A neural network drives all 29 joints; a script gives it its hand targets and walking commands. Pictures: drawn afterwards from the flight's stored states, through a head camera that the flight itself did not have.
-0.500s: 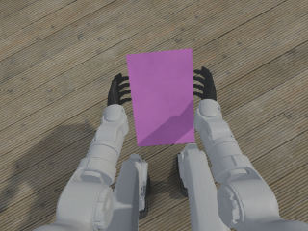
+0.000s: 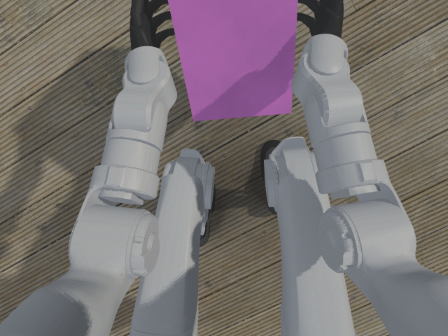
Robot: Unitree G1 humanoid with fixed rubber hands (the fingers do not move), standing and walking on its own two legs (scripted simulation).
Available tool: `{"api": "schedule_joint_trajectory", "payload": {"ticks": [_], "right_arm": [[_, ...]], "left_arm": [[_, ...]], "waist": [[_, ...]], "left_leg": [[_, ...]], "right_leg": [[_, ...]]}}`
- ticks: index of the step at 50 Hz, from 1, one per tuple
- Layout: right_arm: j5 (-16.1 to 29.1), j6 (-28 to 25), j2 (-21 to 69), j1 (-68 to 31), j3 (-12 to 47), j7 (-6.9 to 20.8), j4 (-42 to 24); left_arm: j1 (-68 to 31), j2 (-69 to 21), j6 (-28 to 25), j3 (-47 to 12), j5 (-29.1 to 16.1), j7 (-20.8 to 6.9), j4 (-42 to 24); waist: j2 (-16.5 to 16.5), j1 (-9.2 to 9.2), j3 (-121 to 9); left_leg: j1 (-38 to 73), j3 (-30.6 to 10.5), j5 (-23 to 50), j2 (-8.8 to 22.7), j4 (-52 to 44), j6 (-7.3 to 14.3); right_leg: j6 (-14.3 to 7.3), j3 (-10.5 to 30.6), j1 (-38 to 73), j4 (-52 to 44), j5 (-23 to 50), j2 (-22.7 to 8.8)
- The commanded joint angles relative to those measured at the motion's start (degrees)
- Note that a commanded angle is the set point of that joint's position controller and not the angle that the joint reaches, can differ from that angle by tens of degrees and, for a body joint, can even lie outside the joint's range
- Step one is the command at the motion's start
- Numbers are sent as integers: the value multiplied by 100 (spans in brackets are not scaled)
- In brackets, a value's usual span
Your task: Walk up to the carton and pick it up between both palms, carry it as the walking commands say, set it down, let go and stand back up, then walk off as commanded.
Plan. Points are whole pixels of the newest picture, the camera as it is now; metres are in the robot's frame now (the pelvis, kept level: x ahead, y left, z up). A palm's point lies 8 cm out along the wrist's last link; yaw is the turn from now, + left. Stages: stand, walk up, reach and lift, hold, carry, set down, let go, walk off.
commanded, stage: set down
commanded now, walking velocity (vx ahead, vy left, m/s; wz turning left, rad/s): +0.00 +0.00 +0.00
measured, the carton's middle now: (234, 17) +0.54 -0.01 -0.22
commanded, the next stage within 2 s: none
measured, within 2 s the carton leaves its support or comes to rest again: neither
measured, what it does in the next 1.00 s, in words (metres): lowers itself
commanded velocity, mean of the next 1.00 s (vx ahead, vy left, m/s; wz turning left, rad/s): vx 0.00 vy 0.00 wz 0.00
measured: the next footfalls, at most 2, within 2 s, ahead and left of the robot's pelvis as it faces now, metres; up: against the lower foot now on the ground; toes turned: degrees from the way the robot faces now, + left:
none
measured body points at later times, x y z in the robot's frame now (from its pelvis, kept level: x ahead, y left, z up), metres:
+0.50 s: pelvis -0.02 +0.01 -0.06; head +0.35 +0.01 +0.20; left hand +0.54 +0.12 -0.21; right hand +0.55 -0.12 -0.20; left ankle +0.09 +0.11 -0.45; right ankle +0.18 -0.11 -0.45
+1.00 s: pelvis +0.00 +0.00 -0.10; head +0.37 +0.02 +0.15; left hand +0.54 +0.10 -0.28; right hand +0.57 -0.14 -0.25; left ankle +0.09 +0.11 -0.45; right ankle +0.18 -0.11 -0.45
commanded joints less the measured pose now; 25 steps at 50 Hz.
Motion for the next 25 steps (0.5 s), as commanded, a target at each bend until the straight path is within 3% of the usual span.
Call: {"api": "schedule_joint_trajectory", "payload": {"ticks": [1, 2, 3, 4, 6, 7, 8, 10, 12, 13, 15, 16, 17, 18, 21, 22, 23, 25], "right_arm": [[930, 37, 4706, -4310, 3710, 1508, -1746], [1046, 119, 4708, -4728, 3754, 1507, -2052], [1206, 247, 4775, -5044, 3922, 1495, -1963], [1230, 286, 4678, -5361, 3806, 1512, -1984], [1035, 329, 4638, -5371, 3625, 1548, -1665], [1028, 297, 4668, -5668, 3511, 1579, -1500], [1005, 243, 4807, -5746, 3288, 1608, -1303], [916, 172, 4811, -6025, 2836, 1731, -437], [762, 59, 4919, -6474, 2494, 1869, -182], [531, 53, 5079, -6372, 2110, 1938, 552], [323, 43, 5217, -6315, 1771, 2104, 964], [362, 45, 5338, -6243, 1603, 2181, 1048], [87, 62, 5238, -6122, 1349, 2260, 1378], [233, 14, 5265, -6294, 1436, 2284, 986], [219, 50, 5321, -5977, 1563, 2427, 777], [226, 90, 5269, -5820, 1547, 2465, 880], [242, 88, 5303, -6002, 1741, 2484, 651], [-7, 96, 5286, -5456, 1535, 2565, 971]], "left_arm": [[-4887, -4779, -133, -3308, -864, -1470, -2578], [-5396, -4894, -92, -3440, -1056, -1416, -2977], [-5866, -4518, -68, -3214, -981, -1368, -3058], [-5721, -4336, 4, -3010, -823, -1321, -2728], [-6058, -4414, 1, -2964, -892, -1303, -2605], [-6099, -4516, 24, -2937, -887, -1294, -2207], [-6438, -4636, -24, -2904, -913, -1328, -2240], [-6259, -4782, -31, -2414, -579, -1463, -1023], [-6510, -4862, -135, -2132, -437, -1535, -717], [-6450, -4965, -152, -1694, -238, -1654, 4], [-6489, -5209, -162, -1610, -101, -1842, 294], [-6489, -5193, -150, -1604, 34, -1911, 261], [-6526, -5317, -127, -1495, 132, -1972, 559], [-6578, -5467, -123, -1607, 40, -2007, 154], [-7058, -5776, -93, -2268, -415, -1960, -642], [-6656, -5721, -20, -2181, -254, -1961, -221], [-6745, -5793, -24, -2330, -419, -1938, -362], [-6471, -6012, 15, -2458, -427, -2005, -308]], "waist": [[2, 281, -14393], [-5, 175, -14815], [-190, 432, -14621], [-278, 650, -14471], [-591, 412, -13972], [-525, 457, -13365], [-516, 349, -13045], [-493, 544, -11849], [-511, 561, -11250], [-646, 552, -10461], [-615, 442, -10630], [-338, 521, -10461], [-299, 289, -10542], [-20, 368, -11219], [345, -290, -13010], [472, -84, -12896], [323, -180, -12870], [610, -463, -12478]], "left_leg": [[2488, -160, 2949, -285, -1127, -80], [2666, -125, 2947, -298, -1079, -65], [2519, -88, 2700, -269, -1059, 27], [2374, -110, 2485, -253, -1034, 79], [2090, -120, 2181, -253, -1036, 77], [1843, -203, 2010, -224, -1115, 80], [1870, -262, 1916, -218, -1123, 122], [1132, -164, 1118, -226, -1124, 168], [975, -223, 912, -206, -1142, 184], [479, -230, 465, -209, -1140, 236], [360, -154, 298, -242, -1095, 245], [326, -136, 399, -232, -1106, 251], [341, -161, 317, -257, -1053, 228], [732, -130, 704, -261, -992, 184], [2036, -390, 1598, -303, -751, 3], [2061, -322, 1839, -292, -710, -23], [2016, -347, 2013, -297, -645, -42], [1779, -377, 2146, -338, -516, -157]], "right_leg": [[-23, -260, 7094, -108, 2442, 376], [-50, -324, 7266, -14, 2428, 413], [-21, -270, 7261, -38, 2099, 340], [-20, -216, 7057, -25, 1819, 318], [-32, -344, 6711, -24, 1481, 301], [-49, -413, 6083, 59, 1222, 303], [-107, -358, 5810, -11, 1060, 280], [-179, -360, 5032, -89, 124, 255], [-177, -461, 4332, -84, -191, 246], [-207, -445, 4091, -98, -657, 233], [-213, -534, 3961, -45, -698, 260], [-240, -495, 3887, 1, -567, 282], [-254, -619, 3754, 85, -532, 287], [-241, -631, 3921, 157, -240, 299], [-244, -937, 3947, 566, 739, 281], [-242, -910, 3830, 520, 823, 286], [-202, -969, 3820, 666, 937, 284], [-216, -938, 3574, 735, 1114, 266]]}}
